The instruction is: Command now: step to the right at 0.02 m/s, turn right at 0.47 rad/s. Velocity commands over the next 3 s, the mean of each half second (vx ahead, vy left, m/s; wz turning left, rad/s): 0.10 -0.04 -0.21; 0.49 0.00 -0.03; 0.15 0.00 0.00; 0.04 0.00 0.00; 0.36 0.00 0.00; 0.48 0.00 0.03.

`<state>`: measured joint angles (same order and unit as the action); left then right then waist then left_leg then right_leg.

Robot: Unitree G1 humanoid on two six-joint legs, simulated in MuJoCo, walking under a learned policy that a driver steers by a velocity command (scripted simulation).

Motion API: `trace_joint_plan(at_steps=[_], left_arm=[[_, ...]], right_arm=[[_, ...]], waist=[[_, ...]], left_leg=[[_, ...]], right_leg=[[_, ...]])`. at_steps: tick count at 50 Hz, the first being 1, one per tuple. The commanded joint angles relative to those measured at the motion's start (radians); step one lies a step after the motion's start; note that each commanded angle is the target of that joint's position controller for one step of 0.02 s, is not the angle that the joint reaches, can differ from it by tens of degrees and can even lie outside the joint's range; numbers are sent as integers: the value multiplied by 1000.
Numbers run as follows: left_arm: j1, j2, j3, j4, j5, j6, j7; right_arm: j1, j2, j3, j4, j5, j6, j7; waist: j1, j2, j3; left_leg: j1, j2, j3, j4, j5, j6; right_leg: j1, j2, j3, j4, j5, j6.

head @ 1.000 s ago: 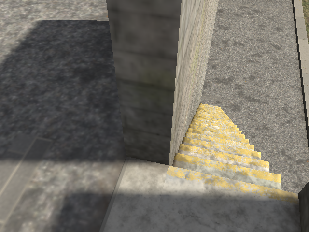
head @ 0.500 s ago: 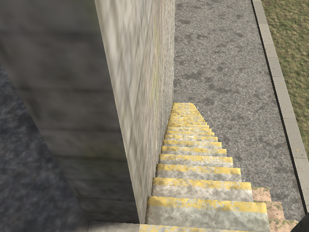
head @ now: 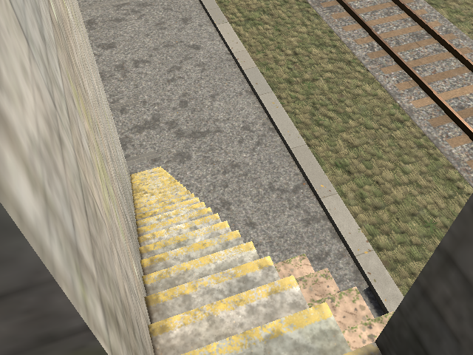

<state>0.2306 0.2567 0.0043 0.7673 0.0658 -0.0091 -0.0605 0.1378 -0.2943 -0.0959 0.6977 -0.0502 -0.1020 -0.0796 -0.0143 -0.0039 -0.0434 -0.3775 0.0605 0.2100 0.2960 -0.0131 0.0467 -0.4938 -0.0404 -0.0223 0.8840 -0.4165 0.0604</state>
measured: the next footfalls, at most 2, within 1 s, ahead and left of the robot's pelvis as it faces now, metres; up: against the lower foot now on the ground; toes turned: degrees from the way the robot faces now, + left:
right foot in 0.12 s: +0.01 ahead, -0.13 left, +0.00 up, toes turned -5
left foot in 0.80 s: +0.18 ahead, +0.10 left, +0.00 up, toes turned -3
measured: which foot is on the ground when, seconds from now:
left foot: down 0.00-0.12, up 0.14-0.78, down 0.80-1.00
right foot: up 0.00-0.10, down 0.12-0.78, up 0.80-1.00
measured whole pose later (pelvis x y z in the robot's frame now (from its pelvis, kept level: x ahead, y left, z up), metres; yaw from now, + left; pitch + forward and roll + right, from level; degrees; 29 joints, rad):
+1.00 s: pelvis +0.10 +0.01 -0.01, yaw -4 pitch +3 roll +1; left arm 0.38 0.23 0.05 0.90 0.03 -0.06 0.02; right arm 0.33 -0.17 -0.04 0.85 -0.05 -0.11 0.03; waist -0.03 -0.07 -0.04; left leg -0.38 -0.05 0.04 0.55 -0.23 0.06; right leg -0.69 -0.02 0.11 1.20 -0.23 -0.02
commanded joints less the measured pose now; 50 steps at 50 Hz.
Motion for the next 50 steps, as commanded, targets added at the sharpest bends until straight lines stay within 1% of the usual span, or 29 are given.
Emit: trace_joint_plan(at_steps=[1,3,6,7,8,9,10,13,15,20,21,23,26,27,31,34,35,36,37,38,39,40,41,42,44,46,47,49,50], left_arm=[[111,70,12,-17,-6,31,8],[142,82,21,16,-18,29,31],[174,100,50,42,-59,17,37],[157,31,33,-38,-12,29,44],[87,152,59,-65,-21,56,45],[174,299,125,-23,-52,-10,41],[130,262,118,-21,-53,-49,39],[-25,148,89,-72,-63,-63,38],[-46,130,85,-102,-43,-58,31],[67,144,85,-63,-66,-50,39],[244,110,78,15,-30,-78,22],[212,91,66,24,-35,-98,27],[238,92,59,60,-38,-104,35],[291,164,89,39,-30,-82,60],[239,79,72,39,-42,-72,67],[214,98,83,41,-40,-67,69],[109,62,58,28,-4,-92,37],[222,114,103,85,-152,-44,58],[264,111,102,131,-165,-9,68],[265,104,105,130,-138,21,87],[238,73,99,120,-125,30,98],[205,-13,81,84,-85,31,103],[261,37,97,63,-90,23,107],[269,116,122,68,-80,27,101],[220,29,96,80,-60,49,86],[242,7,84,86,-58,59,95],[299,-144,12,99,-24,-42,69],[281,-50,20,133,-24,-94,69],[250,-3,31,135,-21,-99,68]], right_arm=[[1,-138,-58,-67,5,-18,2],[-23,-122,-59,-63,15,-17,-3],[-74,-110,-50,-54,-9,-8,12],[74,-36,-11,26,31,81,46],[76,75,19,-27,41,124,53],[-6,-40,-30,-79,-8,46,68],[-46,-104,-51,-57,-26,18,65],[50,-93,-48,26,-29,-9,56],[99,-86,-48,50,4,-14,55],[70,-9,-4,66,10,13,63],[29,24,29,76,-44,39,88],[-19,5,34,52,-26,41,79],[-25,-22,38,70,-13,2,72],[-89,-48,17,9,26,59,86],[-41,24,32,13,24,119,100],[-85,26,31,-9,21,124,97],[-10,121,78,35,-29,48,131],[-26,75,41,15,143,68,137],[8,66,46,29,158,67,133],[109,61,37,68,148,59,125],[194,13,21,91,146,52,111],[284,-59,10,83,144,51,104],[280,-199,-17,89,144,50,120],[265,-130,-9,110,140,47,127],[164,-50,15,101,115,48,125],[145,-47,11,117,91,70,97],[125,51,34,57,-8,-18,103],[150,47,37,67,-47,-60,104],[156,28,35,77,-36,-63,112]], waist=[[-1,101,-114],[4,123,-127],[49,98,-136],[55,2,-154],[13,-252,-69],[61,-156,-2],[61,-98,-4],[-22,-107,-20],[-45,-93,-41],[14,-57,-80],[134,-117,-51],[141,-113,-20],[135,-82,-87],[143,-33,-79],[80,-174,43],[69,-123,121],[11,35,128],[37,-167,71],[36,-135,40],[5,-91,32],[-42,19,38],[-73,189,-18],[-37,349,-16],[-27,278,14],[10,66,107],[54,127,78],[17,326,79],[3,69,16],[3,54,3]], left_leg=[[179,344,-294,-145,-128,223],[152,330,-275,-170,-250,185],[52,281,-194,-84,-189,123],[84,121,2,292,-253,-39],[-236,-6,-21,397,-564,-114],[-369,-13,-167,559,-487,-100],[-371,-30,-218,662,-468,-82],[-271,-37,-212,928,-398,-65],[-221,-38,-218,986,-339,-78],[-265,14,-204,594,-334,-150],[-466,39,-267,606,-321,-120],[-663,-1,-376,601,-272,-92],[-621,-2,-311,582,-272,-52],[-498,-32,-224,605,-362,-64],[-324,-7,-185,569,-306,-64],[-204,-19,-149,473,-244,-54],[-135,72,-293,434,-142,2],[-120,-57,-142,339,-166,-29],[-24,-65,-127,297,-79,-37],[132,-85,-136,291,-115,-42],[264,10,-292,203,-310,-30],[359,228,-594,53,-621,18],[365,316,-915,-74,-957,103],[312,299,-920,-44,-925,122],[134,222,-741,-23,-686,81],[88,161,-616,-54,-601,65],[-9,116,-526,-85,-568,140],[-2,135,-518,-76,-371,195],[-1,128,-468,-62,-255,205]], right_leg=[[30,-42,30,-133,50,-35],[84,-13,10,-211,76,-86],[293,47,-28,-433,239,-175],[349,-132,209,-640,297,-165],[417,-254,443,-624,648,-250],[351,-263,379,-606,389,-435],[300,-254,368,-638,318,-432],[179,-182,212,-630,464,-360],[154,-182,178,-602,554,-355],[386,-196,216,-491,679,-373],[492,-297,416,-596,-18,-397],[583,-313,595,-618,-198,-403],[622,-262,467,-639,-19,-402],[656,-227,390,-584,224,-319],[405,-169,300,-653,189,-280],[287,-165,269,-644,159,-280],[126,-275,333,-661,117,-316],[328,-153,219,-542,294,-258],[280,-141,175,-450,361,-219],[156,-128,155,-392,208,-195],[-2,-59,99,-238,51,-157],[-124,37,-21,109,-155,-125],[-335,96,22,328,-185,-116],[-379,39,78,437,-91,-136],[-318,19,158,371,2,-153],[-232,-9,164,272,43,-117],[-296,10,148,384,176,-105],[-291,-2,154,371,270,-65],[-286,-15,144,333,290,-48]])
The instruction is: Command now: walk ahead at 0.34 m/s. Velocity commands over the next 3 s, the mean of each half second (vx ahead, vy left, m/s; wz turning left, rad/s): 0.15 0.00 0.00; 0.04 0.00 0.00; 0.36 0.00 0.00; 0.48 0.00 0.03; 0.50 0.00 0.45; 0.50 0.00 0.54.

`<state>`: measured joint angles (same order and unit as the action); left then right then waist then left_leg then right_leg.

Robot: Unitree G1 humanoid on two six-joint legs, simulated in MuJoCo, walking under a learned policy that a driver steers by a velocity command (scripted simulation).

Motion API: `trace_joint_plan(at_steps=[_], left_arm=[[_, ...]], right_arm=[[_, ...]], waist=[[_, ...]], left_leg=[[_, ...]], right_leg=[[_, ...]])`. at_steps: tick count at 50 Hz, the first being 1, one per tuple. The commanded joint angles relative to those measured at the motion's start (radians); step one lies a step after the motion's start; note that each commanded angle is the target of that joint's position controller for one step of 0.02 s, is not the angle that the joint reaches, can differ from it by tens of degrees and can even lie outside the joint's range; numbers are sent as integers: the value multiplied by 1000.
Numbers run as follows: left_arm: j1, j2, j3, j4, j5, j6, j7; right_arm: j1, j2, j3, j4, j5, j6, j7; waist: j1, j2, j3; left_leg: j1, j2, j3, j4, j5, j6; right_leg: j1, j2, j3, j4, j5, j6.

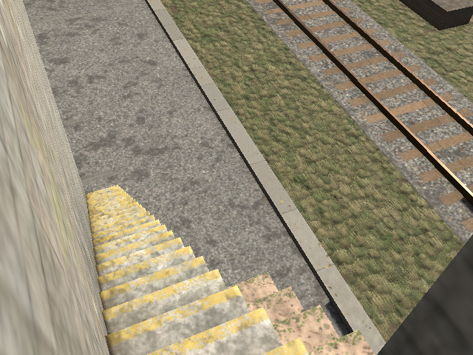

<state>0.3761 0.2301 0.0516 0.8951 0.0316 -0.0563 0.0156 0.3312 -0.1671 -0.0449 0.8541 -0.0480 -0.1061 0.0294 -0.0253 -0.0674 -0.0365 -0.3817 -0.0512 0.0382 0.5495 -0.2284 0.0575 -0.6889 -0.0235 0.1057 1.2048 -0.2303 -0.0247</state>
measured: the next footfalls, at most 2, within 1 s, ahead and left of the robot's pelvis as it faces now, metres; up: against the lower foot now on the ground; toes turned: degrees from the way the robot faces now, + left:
right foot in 0.20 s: +0.18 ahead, -0.15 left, +0.00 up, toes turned +0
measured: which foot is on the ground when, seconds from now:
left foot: down 0.00-1.00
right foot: up 0.00-0.18, down 0.20-1.00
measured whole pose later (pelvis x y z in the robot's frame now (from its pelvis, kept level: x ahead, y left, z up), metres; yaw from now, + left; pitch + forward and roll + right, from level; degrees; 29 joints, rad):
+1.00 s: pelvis +0.11 -0.03 +0.01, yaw -1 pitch +1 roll -1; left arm 0.37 0.14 0.05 0.91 0.02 0.02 0.03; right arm 0.39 -0.13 -0.03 1.12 0.00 0.05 -0.03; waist -0.02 0.00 -0.01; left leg -0.08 0.04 0.02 0.37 -0.31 -0.01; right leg -0.25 0.03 0.00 0.37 -0.14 -0.01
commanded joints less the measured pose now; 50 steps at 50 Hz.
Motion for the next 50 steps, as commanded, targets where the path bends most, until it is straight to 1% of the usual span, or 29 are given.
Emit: trace_joint_plan(at_steps=[1,2,3,4,5,6,7,8,9,10,11,12,13,14,16,19,20,24,25,31,32,34,41,42,44,46,47,48,50], left_arm=[[77,59,-10,-6,6,-51,-9],[72,70,-8,7,4,-45,-15],[-38,74,5,-64,-64,29,30],[-51,28,-16,-82,-68,65,49],[-54,15,-18,-96,-58,87,55],[-44,8,-18,-83,-57,101,46],[-34,13,-14,-84,-46,113,43],[14,10,-9,-67,-55,106,42],[56,-2,-14,-68,-43,100,47],[83,-12,-15,-61,-13,94,53],[126,-11,-20,-50,3,90,66],[79,14,-19,-38,-20,85,74],[12,3,-19,-51,-37,92,72],[-70,0,-24,-80,-35,98,72],[-67,37,-4,-85,-29,94,70],[-37,11,-1,-67,-40,81,75],[-13,4,-3,-59,-40,76,80],[17,-3,8,-33,-35,69,89],[-15,26,19,-51,-41,64,99],[13,12,29,-32,-36,63,110],[44,-21,23,-23,-30,68,100],[47,-11,29,-21,-27,72,95],[56,-5,36,-19,-28,78,98],[64,7,40,-21,-29,73,87],[87,-7,40,-15,-34,75,72],[88,-14,37,-17,-34,75,68],[8,-59,4,-38,-2,72,19],[3,-77,-3,-30,5,69,1],[8,-27,1,-23,-5,65,-6]], right_arm=[[-55,-85,0,-88,-18,-56,20],[-90,-82,9,-96,7,-54,25],[40,-158,-39,-6,157,22,-13],[80,-171,-36,1,149,58,-36],[67,-162,-32,5,121,81,-54],[27,-145,-27,3,93,115,-54],[10,-123,-21,1,79,132,-59],[4,-110,-21,18,81,145,-61],[10,-107,-23,26,75,153,-64],[-1,-77,-16,41,68,157,-74],[50,-48,-7,57,47,160,-90],[143,-1,-5,57,65,156,-110],[159,-2,4,63,63,167,-126],[114,-49,-11,61,65,168,-130],[139,-77,-22,88,50,160,-129],[178,-52,-19,152,64,158,-129],[175,-73,-28,164,60,151,-119],[162,-52,-25,202,57,150,-107],[123,-78,-34,193,53,166,-112],[167,-70,-30,243,55,170,-118],[157,-72,-35,256,45,170,-101],[158,-70,-34,270,46,167,-90],[143,-84,-35,299,51,154,-92],[161,-64,-26,304,48,150,-93],[174,-76,-23,312,59,134,-94],[178,-70,-19,316,60,127,-96],[82,-1,25,235,35,145,-66],[56,-25,21,221,37,147,-55],[98,-113,-4,200,47,160,-47]], waist=[[31,100,-21],[48,113,-57],[-1,14,-33],[-15,59,-70],[-16,82,-67],[-18,174,-45],[-16,199,-35],[-2,197,-20],[21,172,11],[50,130,41],[52,57,50],[-18,-85,24],[-16,-126,34],[-20,-106,104],[-12,-25,60],[1,-17,60],[8,1,67],[13,28,64],[9,21,51],[5,53,63],[7,44,64],[6,58,78],[9,84,85],[8,71,98],[10,91,123],[11,88,93],[25,91,56],[30,111,47],[2,142,62]], left_leg=[[-11,237,-245,-291,101,192],[-27,223,-200,-265,177,168],[153,227,-186,-187,533,114],[194,229,-158,-150,735,88],[200,225,-136,-136,812,67],[175,195,-81,-127,867,50],[164,190,-86,-120,818,48],[106,204,-106,-138,661,62],[41,205,-138,-154,392,52],[-6,193,-153,-138,161,17],[-37,146,-136,-90,-46,-24],[-64,96,-102,-67,-138,-51],[4,85,-64,-78,-143,-84],[42,99,-65,-99,-78,-92],[97,101,-37,-84,-74,-83],[125,124,-48,-132,-42,-76],[122,117,-39,-137,-40,-83],[140,133,-43,-170,-12,-89],[126,123,-30,-147,-22,-75],[115,140,-32,-179,-20,-74],[123,154,-34,-182,-32,-79],[113,158,-38,-193,-34,-77],[103,174,-53,-211,-23,-68],[97,176,-64,-228,-58,-51],[99,164,-66,-249,-36,-73],[118,162,-66,-265,-67,-72],[147,184,-135,-324,7,-58],[184,182,-130,-323,-22,-46],[257,178,-145,-314,-151,-4]], right_leg=[[-39,-69,19,-86,124,68],[28,-99,-9,-172,129,108],[30,-86,-39,-276,94,75],[63,-75,-46,-352,93,71],[114,-64,-43,-401,99,65],[175,-43,-67,-435,106,56],[209,-26,-75,-461,82,52],[287,-27,-82,-514,87,61],[364,-31,-83,-579,114,64],[436,-46,-52,-688,163,64],[516,-84,4,-786,243,77],[573,-151,71,-803,248,26],[450,-144,124,-885,-87,2],[356,-107,137,-933,-185,14],[396,-103,119,-933,-134,11],[418,-85,84,-938,-109,14],[430,-80,92,-944,-111,-2],[456,-80,79,-944,-58,-27],[462,-72,89,-948,-66,-18],[482,-59,65,-938,-32,-31],[469,-66,59,-940,-49,-30],[470,-60,51,-932,-25,-28],[489,-53,29,-891,90,-34],[485,-52,25,-899,71,-27],[488,-46,9,-889,103,-27],[507,-40,-1,-891,86,-25],[547,-21,-24,-887,130,-12],[541,-14,-33,-887,125,-13],[468,24,-75,-843,20,-33]])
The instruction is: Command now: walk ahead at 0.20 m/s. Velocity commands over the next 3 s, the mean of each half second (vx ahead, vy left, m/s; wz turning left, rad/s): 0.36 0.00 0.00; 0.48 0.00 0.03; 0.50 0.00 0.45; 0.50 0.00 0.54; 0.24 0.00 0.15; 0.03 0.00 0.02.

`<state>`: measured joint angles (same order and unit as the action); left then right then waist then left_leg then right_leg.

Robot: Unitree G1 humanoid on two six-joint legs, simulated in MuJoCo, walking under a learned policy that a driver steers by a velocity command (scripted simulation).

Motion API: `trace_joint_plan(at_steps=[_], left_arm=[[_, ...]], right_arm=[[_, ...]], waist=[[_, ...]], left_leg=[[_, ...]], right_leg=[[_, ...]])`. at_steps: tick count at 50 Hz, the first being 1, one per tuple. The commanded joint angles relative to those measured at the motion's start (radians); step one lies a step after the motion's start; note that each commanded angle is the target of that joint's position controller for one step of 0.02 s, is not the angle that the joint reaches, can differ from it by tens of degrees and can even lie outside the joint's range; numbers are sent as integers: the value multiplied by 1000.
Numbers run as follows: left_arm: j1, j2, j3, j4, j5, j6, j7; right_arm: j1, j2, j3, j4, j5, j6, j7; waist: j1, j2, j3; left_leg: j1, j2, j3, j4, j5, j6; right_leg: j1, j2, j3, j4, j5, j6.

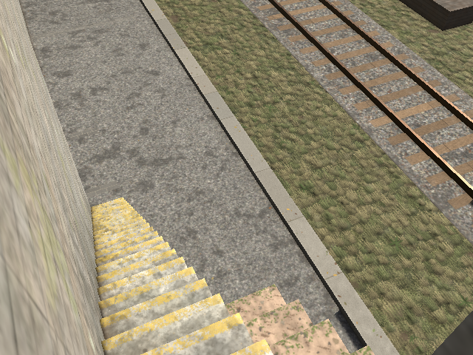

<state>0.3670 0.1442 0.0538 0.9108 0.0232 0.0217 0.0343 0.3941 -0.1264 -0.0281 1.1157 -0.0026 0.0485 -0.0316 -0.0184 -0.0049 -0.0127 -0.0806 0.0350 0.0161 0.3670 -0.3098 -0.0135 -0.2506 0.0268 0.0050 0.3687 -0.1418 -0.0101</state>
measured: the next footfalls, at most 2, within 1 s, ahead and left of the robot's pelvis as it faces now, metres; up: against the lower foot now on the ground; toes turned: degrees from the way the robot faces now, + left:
right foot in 1.00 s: +0.38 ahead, -0.12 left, -0.21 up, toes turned -5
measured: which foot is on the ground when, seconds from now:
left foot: down 0.00-1.00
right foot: down 0.00-0.58, up 0.60-0.98, down 1.00-1.00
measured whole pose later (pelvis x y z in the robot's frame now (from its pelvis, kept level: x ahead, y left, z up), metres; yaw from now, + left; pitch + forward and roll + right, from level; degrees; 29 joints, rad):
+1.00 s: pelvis +0.28 -0.02 -0.16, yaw +2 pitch -1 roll +3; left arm 0.25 0.23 0.04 0.93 -0.07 -0.04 -0.03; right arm 0.57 -0.13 0.03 1.10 0.11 -0.02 -0.02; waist -0.13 -0.06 0.01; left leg -0.07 -0.02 0.03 1.36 -0.82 0.09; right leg -0.32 -0.05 -0.04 0.36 0.53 -0.02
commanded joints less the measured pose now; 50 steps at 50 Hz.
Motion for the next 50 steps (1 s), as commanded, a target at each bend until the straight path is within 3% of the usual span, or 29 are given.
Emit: trace_joint_plan(at_steps=[1,3,4,6,9,12,14,16,17,18,21,22,23,25,26,28,30,33,35,38,39,40,42,43,44,45,47,48,50], left_arm=[[3,60,-4,-41,5,-14,-24],[-26,54,-14,-49,12,-22,-25],[52,99,17,-30,-88,-36,6],[12,75,5,-59,-76,-58,19],[131,90,28,-27,-69,-20,-3],[195,168,54,7,-82,-8,1],[200,155,41,33,-71,-27,-10],[144,174,42,36,-70,-42,-20],[51,188,33,46,28,-52,-25],[53,189,33,58,32,-54,-31],[44,160,13,83,-15,-59,-9],[75,134,23,100,-137,-52,3],[83,155,23,115,-130,-56,0],[147,249,38,168,-43,-89,-23],[162,259,33,173,-34,-101,-31],[25,234,27,165,-68,-84,-22],[-105,111,2,111,-84,-71,-12],[-67,86,2,145,-95,-64,-7],[-25,42,-20,132,-63,-46,-21],[74,93,-9,181,-75,-29,-32],[-149,-114,-105,-3,135,-60,-50],[-130,-87,-106,-11,129,-46,-38],[-227,46,-91,-44,65,-77,-42],[-196,143,-42,-3,33,-70,-47],[-143,183,-22,13,-115,-68,-59],[-155,143,-22,13,-125,-70,-61],[-75,127,-8,-8,-68,-45,-37],[90,152,11,46,-100,-38,-55],[314,207,58,109,-139,-93,-73]], right_arm=[[54,-156,-22,-66,2,13,16],[92,-166,-32,-68,4,22,16],[136,-242,-71,-11,64,3,-2],[157,-214,-77,-4,40,5,-13],[183,-140,-61,-10,58,-22,-13],[206,-126,-52,-45,39,-43,-32],[231,-197,-73,-35,80,-66,-22],[267,-170,-67,-35,84,-73,-12],[227,-137,-48,-80,-11,-65,-9],[229,-144,-45,-81,-19,-57,-12],[150,-175,-42,-100,15,-49,-18],[253,-137,-26,-55,121,-54,-8],[260,-109,-10,-51,117,-59,-8],[127,-197,-24,-141,119,-73,-19],[84,-193,-15,-175,88,-78,-17],[278,-162,-9,-109,78,-92,-3],[400,-225,-13,-68,88,-95,15],[382,-243,-21,-90,50,-74,40],[299,-229,-23,-98,62,-53,24],[217,-242,-38,-113,84,-46,10],[74,76,90,-96,-259,-98,21],[-13,-12,62,-137,-223,-136,13],[256,-73,47,-70,-112,-159,-44],[166,-242,13,-84,92,-177,-20],[268,-152,24,-85,212,-130,2],[330,-106,43,-22,198,-106,17],[237,-128,35,-33,136,-74,27],[174,-152,30,-5,101,-49,28],[52,-152,23,-25,117,-49,0]], waist=[[-17,89,74],[-34,135,148],[-18,100,197],[-40,67,213],[8,18,116],[37,-98,134],[44,-104,141],[16,-92,95],[7,-143,-73],[20,-83,-112],[46,62,-73],[3,190,142],[19,131,211],[90,-154,218],[93,-161,180],[-38,-13,63],[-112,286,102],[-87,162,97],[-30,143,154],[16,46,143],[90,-101,120],[95,-34,94],[-58,-15,63],[-28,108,108],[-106,42,196],[-121,56,175],[-107,110,115],[-26,189,10],[144,79,11]], left_leg=[[-35,103,-147,-141,-141,87],[-29,144,-196,-178,-245,126],[-65,145,-165,-134,-246,131],[-78,131,-109,-57,-115,128],[-123,22,23,95,14,77],[-246,-38,76,204,15,31],[-230,-32,55,211,-67,40],[-125,-43,60,110,2,42],[-16,-75,79,150,95,26],[24,-70,92,183,270,28],[58,-3,83,277,857,24],[-34,-10,104,228,663,-8],[-82,-21,116,229,494,-11],[-235,-98,107,269,-117,1],[-251,-101,61,177,-210,6],[62,-45,31,-148,120,10],[475,179,-89,37,1228,17],[437,213,-46,48,1281,76],[299,203,-40,23,1165,105],[196,190,-30,73,997,154],[87,331,-190,132,682,116],[205,316,-170,166,650,151],[182,130,-57,272,263,111],[-122,47,9,301,402,174],[-309,-23,38,365,281,124],[-395,-14,19,460,189,136],[-380,-22,9,689,331,163],[-401,7,-5,894,386,170],[-630,-52,-49,1314,54,160]], right_leg=[[-22,-12,9,16,-114,-51],[-117,10,-28,86,-171,-45],[-170,0,-48,117,-131,-49],[-181,-20,-20,94,-57,-32],[-15,-36,-4,111,-142,-90],[85,-142,198,63,17,-195],[116,-151,188,97,365,-208],[130,-125,94,161,635,-193],[228,-83,66,212,746,-201],[258,-71,39,253,841,-197],[192,8,-55,268,491,-149],[81,-22,-17,194,393,-139],[103,-35,-4,122,440,-140],[310,-98,22,47,972,-175],[382,-133,41,82,1091,-188],[215,-131,6,263,852,-185],[-343,24,-97,561,-289,-100],[-403,6,-57,674,-293,-65],[-331,-57,-35,580,-174,-49],[-262,-64,-47,582,-37,-47],[-452,-246,305,485,198,-33],[-618,-198,221,483,136,-9],[-664,-152,80,282,426,2],[-245,-62,-81,196,719,-42],[-97,-38,-132,45,937,-16],[75,-1,-141,85,946,-5],[190,40,-148,48,765,6],[360,-24,-78,96,765,-5],[663,-130,28,-53,737,-37]])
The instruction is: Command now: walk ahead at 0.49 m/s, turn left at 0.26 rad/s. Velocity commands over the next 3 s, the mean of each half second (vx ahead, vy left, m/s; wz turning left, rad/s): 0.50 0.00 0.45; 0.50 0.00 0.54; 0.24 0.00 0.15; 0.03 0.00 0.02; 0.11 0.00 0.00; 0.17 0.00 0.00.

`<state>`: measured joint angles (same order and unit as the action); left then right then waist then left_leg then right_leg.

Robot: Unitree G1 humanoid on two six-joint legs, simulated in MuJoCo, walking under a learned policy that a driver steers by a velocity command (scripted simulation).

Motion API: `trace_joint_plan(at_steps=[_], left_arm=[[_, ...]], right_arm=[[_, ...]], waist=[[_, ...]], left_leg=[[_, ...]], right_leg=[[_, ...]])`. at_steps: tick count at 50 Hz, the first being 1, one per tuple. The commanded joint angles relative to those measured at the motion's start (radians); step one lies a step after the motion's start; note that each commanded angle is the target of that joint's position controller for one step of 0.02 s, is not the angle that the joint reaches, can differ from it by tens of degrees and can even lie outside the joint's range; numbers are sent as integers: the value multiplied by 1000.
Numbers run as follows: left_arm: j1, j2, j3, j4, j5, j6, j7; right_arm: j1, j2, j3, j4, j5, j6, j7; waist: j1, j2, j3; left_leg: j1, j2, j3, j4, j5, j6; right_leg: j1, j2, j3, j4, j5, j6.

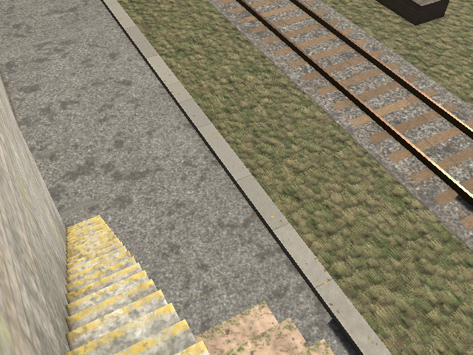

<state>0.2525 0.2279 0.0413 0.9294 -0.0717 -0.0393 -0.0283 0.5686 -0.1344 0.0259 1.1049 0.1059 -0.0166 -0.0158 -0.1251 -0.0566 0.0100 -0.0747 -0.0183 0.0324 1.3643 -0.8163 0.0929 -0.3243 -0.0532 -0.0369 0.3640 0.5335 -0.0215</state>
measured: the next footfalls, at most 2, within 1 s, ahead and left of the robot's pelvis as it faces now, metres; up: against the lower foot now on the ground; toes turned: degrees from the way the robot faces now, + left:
left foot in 0.52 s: +0.19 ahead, +0.23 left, -0.22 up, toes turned +19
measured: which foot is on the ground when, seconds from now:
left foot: down 0.00-0.00, up 0.02-0.50, down 0.52-1.00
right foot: down 0.00-0.52, up 0.54-1.00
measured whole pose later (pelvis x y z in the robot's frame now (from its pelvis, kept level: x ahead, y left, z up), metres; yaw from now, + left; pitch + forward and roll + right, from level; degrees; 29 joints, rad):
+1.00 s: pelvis +0.34 +0.17 -0.42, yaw +29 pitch +2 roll +4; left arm 0.35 0.30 -0.02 0.92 0.06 -0.09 -0.02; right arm 0.54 -0.07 0.06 0.89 -0.06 -0.06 0.05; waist -0.05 -0.13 -0.10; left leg -0.39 -0.20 -0.09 1.30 -0.88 0.07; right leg -0.52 -0.10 0.14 0.62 0.22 0.05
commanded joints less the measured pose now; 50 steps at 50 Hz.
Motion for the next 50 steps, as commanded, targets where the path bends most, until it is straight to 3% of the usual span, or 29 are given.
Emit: trace_joint_plan(at_steps=[1,2,3,4,5,6,7,8,9,10,11,12,15,22,24,26,27,28,30,32,33,36,37,38,40,45,47,49,50], left_arm=[[535,207,93,107,-41,-65,-1],[489,194,57,121,-27,-79,-43],[530,119,52,78,-58,-72,-51],[512,103,46,84,-55,-65,-53],[489,84,41,110,-44,-64,-77],[391,128,60,121,-44,-40,-59],[254,23,23,76,-16,-37,-19],[120,7,9,49,-15,-16,4],[11,-7,-59,-54,357,-51,0],[56,28,-35,-22,323,-69,-2],[72,-85,-82,-12,275,-103,24],[221,-85,-91,76,244,-125,34],[304,61,-58,116,213,-137,60],[374,103,-13,198,203,-52,76],[330,158,6,197,216,-23,59],[387,120,-3,268,211,-6,-17],[432,23,-13,206,187,-23,-50],[275,75,-4,131,157,-43,-76],[-97,50,-63,-65,80,-86,-2],[128,90,-81,-35,80,-97,59],[225,74,-82,-5,108,-75,65],[292,88,-57,38,139,-36,16],[257,52,-62,33,141,-45,1],[237,51,-63,12,135,-56,10],[109,81,-44,-40,174,-76,26],[140,70,-59,-39,136,-76,10],[180,107,-54,-39,138,-72,2],[-66,84,-69,-94,120,-54,14],[-18,77,-70,-73,134,-44,9]], right_arm=[[-172,-84,-17,-38,40,-9,-44],[112,-45,-50,-48,35,-30,-61],[165,-141,-70,31,31,-12,-61],[100,-129,-80,30,47,6,-59],[124,-152,-87,54,61,24,-62],[80,-108,-83,9,71,29,-60],[23,-126,-81,-28,87,45,-37],[-34,-103,-82,-84,43,63,-55],[52,48,-5,-33,-292,5,57],[101,68,-11,4,-283,-20,93],[58,40,-1,-13,-290,-33,119],[24,-34,-20,-37,-261,-33,138],[-27,-69,-36,-15,-237,-16,107],[-331,-86,-42,-159,-221,1,87],[-180,-130,-70,-104,-206,-7,92],[153,-341,-160,19,-260,-19,105],[255,-415,-157,21,-248,-55,125],[423,-332,-131,85,-277,-75,140],[403,-224,-105,59,-219,-91,161],[80,-180,-58,-57,-224,-87,193],[-63,-9,-2,-85,-213,-113,148],[-47,-139,-11,-185,-136,-112,129],[-2,-172,-13,-169,-190,-91,134],[46,-131,-11,-141,-195,-97,123],[106,-65,3,-144,-169,-122,89],[-61,-80,6,-262,-164,-53,89],[-38,-39,14,-251,-171,-44,75],[41,-50,3,-247,-155,-46,49],[10,-108,-14,-259,-185,-29,56]], waist=[[331,-45,58],[88,-325,-39],[190,-212,-80],[193,-193,-32],[154,-94,38],[95,-244,48],[44,-85,182],[28,-53,215],[-6,145,392],[1,45,346],[3,20,218],[32,-11,147],[82,-4,118],[229,13,224],[143,50,178],[-1,279,0],[89,329,-206],[22,297,-259],[-86,259,-15],[130,5,51],[209,-118,49],[156,67,95],[163,102,106],[142,102,127],[99,74,33],[137,134,106],[114,89,129],[-1,111,164],[36,144,113]], left_leg=[[-651,-157,-88,622,-8,42],[-795,-117,-218,707,-98,-5],[-862,-28,-185,585,-70,0],[-908,0,-164,609,24,-7],[-854,42,-138,520,224,-19],[-855,90,-217,411,417,-62],[-679,90,-215,83,668,-120],[-580,78,-107,-17,748,-153],[-515,203,-189,-65,1074,-79],[-487,160,-163,95,1108,-69],[-553,226,-220,-210,1304,-32],[-551,191,-186,-243,1325,-27],[-515,144,-95,-520,1330,-51],[-478,106,32,-975,1144,18],[-248,113,32,-1116,1160,25],[240,58,-18,-969,1063,61],[520,88,-137,-653,1435,70],[584,160,-255,-633,1544,125],[395,325,-611,-886,701,187],[-108,449,-633,-924,753,280],[-265,305,-420,-822,765,167],[-591,188,-319,-866,517,146],[-711,194,-388,-873,477,153],[-550,204,-459,-787,493,142],[-326,134,-469,-643,598,116],[-769,-8,-329,-508,313,76],[-550,19,-425,-382,371,89],[-307,45,-567,-390,478,125],[-386,30,-533,-353,651,86]], right_leg=[[669,-187,106,-80,428,-24],[788,-421,198,318,1081,-65],[767,-383,153,335,861,-53],[630,-366,173,293,510,-106],[352,-329,128,227,142,-141],[168,-392,250,160,-260,-221],[-158,-336,135,45,-529,-203],[-293,-296,76,27,-532,-189],[-660,-470,41,2,-552,-258],[-671,-447,87,62,-598,-304],[-506,-375,25,118,-619,-221],[-375,-339,18,190,-698,-214],[-259,-314,-53,309,-1114,-149],[-1,-417,68,515,-1388,-133],[-10,-402,41,716,-1367,-88],[-239,-148,-87,1528,-1295,11],[-563,-57,-88,1760,-1242,30],[-733,-31,-79,1810,-1241,47],[-1235,-43,58,1887,-1248,31],[-946,-148,219,1669,-1018,43],[-891,-164,258,1333,-617,58],[-608,-83,142,1035,-511,115],[-523,-73,132,1198,-444,112],[-723,-95,236,1149,-406,115],[-779,-68,218,891,-383,110],[-136,-25,140,525,8,66],[-257,-51,190,407,-129,69],[-361,-56,181,36,-458,77],[-133,13,89,158,-497,80]])
Over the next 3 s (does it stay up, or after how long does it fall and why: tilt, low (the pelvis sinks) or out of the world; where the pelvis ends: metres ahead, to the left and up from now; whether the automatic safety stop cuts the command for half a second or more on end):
stays up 0.68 0.28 -0.72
